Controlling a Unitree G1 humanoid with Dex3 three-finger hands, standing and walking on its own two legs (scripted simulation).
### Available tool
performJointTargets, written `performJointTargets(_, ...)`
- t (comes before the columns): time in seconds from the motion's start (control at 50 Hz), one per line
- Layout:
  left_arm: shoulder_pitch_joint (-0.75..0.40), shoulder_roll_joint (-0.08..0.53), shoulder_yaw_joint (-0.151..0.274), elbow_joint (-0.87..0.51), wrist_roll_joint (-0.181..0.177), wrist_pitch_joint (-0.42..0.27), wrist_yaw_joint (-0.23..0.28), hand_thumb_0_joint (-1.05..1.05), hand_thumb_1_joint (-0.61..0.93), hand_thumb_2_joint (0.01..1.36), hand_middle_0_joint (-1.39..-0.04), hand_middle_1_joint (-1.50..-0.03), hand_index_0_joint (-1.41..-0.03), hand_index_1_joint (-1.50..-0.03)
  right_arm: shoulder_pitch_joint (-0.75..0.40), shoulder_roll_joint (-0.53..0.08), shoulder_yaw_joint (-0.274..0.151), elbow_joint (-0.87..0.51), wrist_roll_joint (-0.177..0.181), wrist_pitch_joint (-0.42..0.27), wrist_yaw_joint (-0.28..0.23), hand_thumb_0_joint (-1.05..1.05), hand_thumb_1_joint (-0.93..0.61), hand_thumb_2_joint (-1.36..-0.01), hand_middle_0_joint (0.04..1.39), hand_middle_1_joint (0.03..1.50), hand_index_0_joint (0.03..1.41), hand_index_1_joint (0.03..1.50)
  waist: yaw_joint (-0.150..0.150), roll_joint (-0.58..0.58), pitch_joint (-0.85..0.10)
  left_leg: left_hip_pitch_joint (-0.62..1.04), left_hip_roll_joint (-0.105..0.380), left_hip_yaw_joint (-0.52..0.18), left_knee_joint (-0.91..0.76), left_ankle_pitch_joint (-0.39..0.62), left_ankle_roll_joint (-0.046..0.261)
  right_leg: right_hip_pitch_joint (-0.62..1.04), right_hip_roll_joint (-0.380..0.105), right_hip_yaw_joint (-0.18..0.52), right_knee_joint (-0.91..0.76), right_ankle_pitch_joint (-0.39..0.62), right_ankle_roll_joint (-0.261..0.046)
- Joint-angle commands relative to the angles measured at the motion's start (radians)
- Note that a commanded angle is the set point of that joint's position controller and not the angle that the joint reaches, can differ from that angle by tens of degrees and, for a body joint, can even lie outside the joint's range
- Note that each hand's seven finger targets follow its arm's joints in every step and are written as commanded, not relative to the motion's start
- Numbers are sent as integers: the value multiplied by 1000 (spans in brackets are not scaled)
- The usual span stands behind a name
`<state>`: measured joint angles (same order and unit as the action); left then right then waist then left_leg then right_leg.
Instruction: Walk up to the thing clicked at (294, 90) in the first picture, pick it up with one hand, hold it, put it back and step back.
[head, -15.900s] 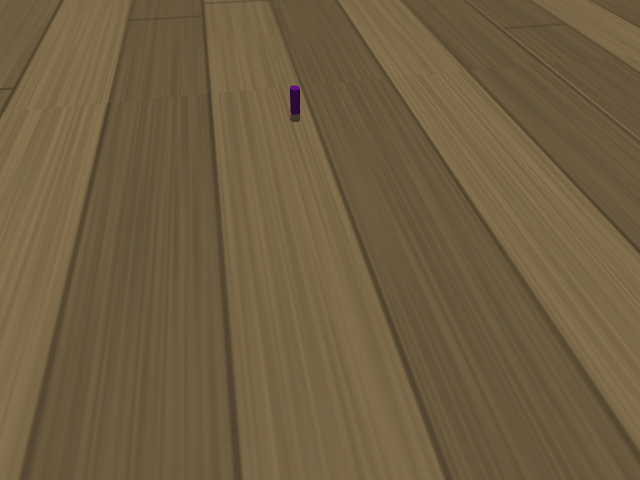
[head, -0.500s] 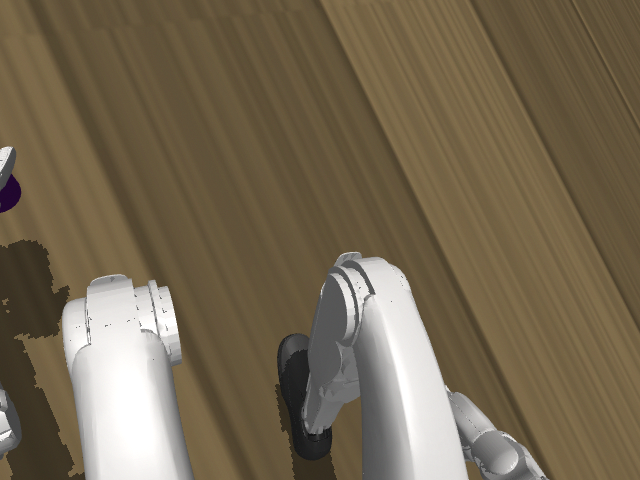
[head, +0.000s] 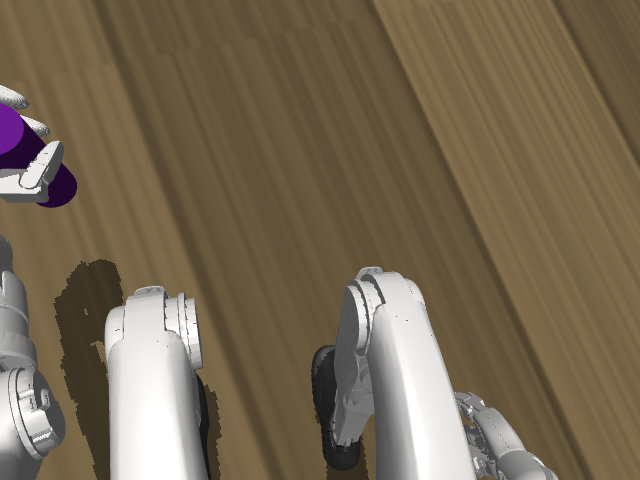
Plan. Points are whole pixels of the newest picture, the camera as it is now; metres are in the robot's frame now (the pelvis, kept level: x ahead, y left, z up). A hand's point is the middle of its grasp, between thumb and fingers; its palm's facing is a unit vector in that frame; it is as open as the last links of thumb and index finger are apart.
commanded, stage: settle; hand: left
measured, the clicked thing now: (26, 162) +0.46 +0.30 -0.09
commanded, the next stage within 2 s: lift in 0.64 s
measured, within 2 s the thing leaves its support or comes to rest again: neither
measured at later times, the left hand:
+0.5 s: hand (12, 143) +0.45 +0.28 -0.01, palm faces +0.28 -0.96 -0.04, open 8.0 cm
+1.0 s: hand (13, 136) +0.44 +0.27 +0.01, palm faces +0.24 -0.97 -0.06, open 8.0 cm
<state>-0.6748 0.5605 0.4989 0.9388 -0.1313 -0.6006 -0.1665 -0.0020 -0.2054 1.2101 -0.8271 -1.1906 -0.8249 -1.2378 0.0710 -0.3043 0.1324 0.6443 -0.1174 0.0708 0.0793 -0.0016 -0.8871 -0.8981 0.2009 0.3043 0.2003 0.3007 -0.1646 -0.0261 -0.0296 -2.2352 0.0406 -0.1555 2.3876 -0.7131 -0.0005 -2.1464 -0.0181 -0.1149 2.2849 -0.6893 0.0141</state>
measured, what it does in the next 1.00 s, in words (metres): stands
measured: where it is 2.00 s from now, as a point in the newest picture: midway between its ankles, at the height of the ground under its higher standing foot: (266, 443)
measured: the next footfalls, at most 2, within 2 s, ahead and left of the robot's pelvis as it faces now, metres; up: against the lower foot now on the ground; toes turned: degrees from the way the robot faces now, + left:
none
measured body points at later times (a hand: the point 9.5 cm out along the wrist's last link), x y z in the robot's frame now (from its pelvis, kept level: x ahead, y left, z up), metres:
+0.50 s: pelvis +0.00 +0.00 +0.02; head +0.21 +0.07 +0.41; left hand +0.43 +0.33 -0.01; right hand +0.12 -0.27 -0.10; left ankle +0.07 +0.13 -0.31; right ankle +0.10 -0.12 -0.31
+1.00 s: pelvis +0.00 +0.00 +0.04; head +0.20 +0.05 +0.43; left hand +0.42 +0.32 +0.02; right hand +0.11 -0.27 -0.09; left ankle +0.07 +0.13 -0.31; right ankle +0.10 -0.12 -0.31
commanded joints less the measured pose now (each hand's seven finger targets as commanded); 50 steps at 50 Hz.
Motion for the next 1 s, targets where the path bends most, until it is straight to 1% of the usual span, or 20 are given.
performJointTargets(0.0,-272,217,34,-239,-23,-83,-6,0,348,1396,-1386,-1548,-1396,-1558,150,-230,-97,-41,7,-6,-22,0,-886,-900,200,300,200,300,17,280,-740,497,-10,62,-301,221,15,373,42,-21,-219,243,-47)
performJointTargets(0.02,-344,259,57,-316,-21,-93,0,0,355,1402,-1393,-1554,-1403,-1564,160,-232,-101,-36,8,-7,-24,0,-884,-900,200,300,200,300,22,293,-772,513,-11,65,-305,221,15,380,41,-18,-223,244,-47)
performJointTargets(0.06,-345,285,77,-353,-15,-92,8,0,337,1410,-1409,-1573,-1419,-1583,169,-221,-109,-27,10,-8,-28,0,-889,-901,200,300,200,300,40,310,-798,530,-12,75,-311,231,15,397,41,-6,-230,248,-47)
performJointTargets(0.1,-319,205,37,-309,-22,-83,4,0,340,1421,-1408,-1575,-1416,-1587,157,-217,-110,-32,14,-15,-27,0,-890,-902,200,300,200,300,20,304,-756,532,-11,68,-331,222,14,365,37,-11,-233,235,-50)
performJointTargets(0.18,-370,270,69,-396,-12,-90,19,0,321,1418,-1393,-1564,-1403,-1576,170,-211,-119,-22,14,-15,-35,0,-888,-901,200,300,200,300,40,329,-826,602,-9,68,-338,280,13,375,35,-1,-236,269,-51)
performJointTargets(0.24,-338,160,9,-300,-11,-81,16,0,325,1425,-1376,-1556,-1384,-1570,162,-198,-118,-11,14,-25,-35,0,-887,-901,200,300,200,300,6,298,-737,561,-10,70,-350,225,13,346,34,-2,-253,229,-51)
performJointTargets(0.3,-350,213,43,-298,-6,-92,20,0,322,1420,-1374,-1549,-1384,-1562,155,-205,-125,-16,14,-28,-39,0,-885,-901,200,300,200,300,19,286,-741,549,-13,73,-358,185,16,354,33,-1,-268,198,-50)
performJointTargets(0.36,-363,189,23,-310,-2,-94,15,0,327,1420,-1355,-1543,-1369,-1552,167,-200,-130,-11,13,-27,-38,0,-883,-899,200,300,200,300,24,294,-773,585,-15,73,-369,189,11,346,32,-2,-268,197,-53)
performJointTargets(0.38,-317,156,16,-247,-1,-87,11,0,321,1423,-1346,-1541,-1361,-1549,164,-199,-129,-10,14,-29,-38,0,-884,-900,200,300,200,300,14,277,-749,578,-17,76,-370,195,13,347,32,-3,-273,201,-50)
performJointTargets(0.4,-369,199,33,-301,-3,-94,15,0,325,1411,-1346,-1532,-1363,-1538,165,-198,-131,-9,16,-35,-38,0,-883,-899,200,300,200,300,23,268,-756,543,-19,83,-367,167,17,362,34,2,-280,183,-50)
performJointTargets(0.42,-343,170,27,-249,-7,-91,14,0,324,1421,-1358,-1547,-1376,-1552,161,-196,-127,-12,18,-35,-37,0,-885,-899,200,300,200,300,17,262,-742,543,-21,83,-374,163,17,362,31,2,-283,181,-50)
performJointTargets(0.48,-365,171,31,-229,-7,-98,20,0,310,1413,-1355,-1542,-1374,-1547,154,-196,-130,-11,18,-39,-37,0,-887,-899,200,300,200,300,15,237,-719,518,-22,86,-379,118,22,356,32,3,-298,146,-48)
performJointTargets(0.52,-400,212,40,-296,0,-108,22,0,329,1410,-1353,-1535,-1373,-1538,166,-192,-131,-4,17,-40,-38,0,-885,-898,200,300,200,300,34,266,-772,547,-24,92,-380,157,18,380,31,9,-290,175,-51)
performJointTargets(0.58,-354,168,23,-240,7,-102,21,0,326,1414,-1331,-1525,-1351,-1529,170,-189,-136,-7,19,-41,-37,0,-887,-899,200,300,200,300,27,250,-768,562,-23,92,-386,182,17,374,31,10,-290,190,-51)
performJointTargets(0.64,-389,171,31,-251,1,-107,24,0,331,1415,-1332,-1524,-1352,-1527,174,-191,-133,6,19,-43,-37,0,-885,-898,200,300,200,300,30,287,-775,602,-22,86,-393,210,11,351,27,10,-276,209,-56)
performJointTargets(0.72,-397,176,28,-251,10,-111,25,0,345,1412,-1327,-1518,-1350,-1519,176,-185,-138,3,18,-41,-39,0,-882,-897,200,300,200,300,28,276,-776,587,-24,91,-397,177,13,359,28,14,-294,185,-54)
performJointTargets(0.74,-423,192,29,-276,12,-115,28,0,324,1332,-1349,-1511,-1378,-1498,177,-181,-140,10,16,-43,-40,0,-917,-905,200,300,200,300,32,268,-784,570,-26,100,-391,165,17,383,29,22,-302,179,-52)
performJointTargets(0.86,-363,177,19,-290,12,-94,5,0,282,1309,-1335,-1498,-1360,-1488,189,-183,-154,6,26,-47,-43,0,-915,-904,200,300,200,300,41,252,-835,599,-26,109,-411,205,21,436,28,30,-320,211,-49)
performJointTargets(0.94,-351,162,20,-320,-9,-73,-9,0,312,1304,-1340,-1498,-1369,-1483,193,-184,-166,-3,43,-51,-48,0,-913,-903,200,300,200,300,44,248,-834,619,-28,104,-443,189,21,435,24,31,-340,195,-52)
performJointTargets(0.98,-353,175,28,-372,-14,-68,-5,0,337,1332,-1343,-1506,-1372,-1493,189,-183,-170,-7,50,-56,-51,0,-906,-901,200,300,200,300,66,264,-833,637,-27,101,-466,182,17,422,23,34,-346,183,-57)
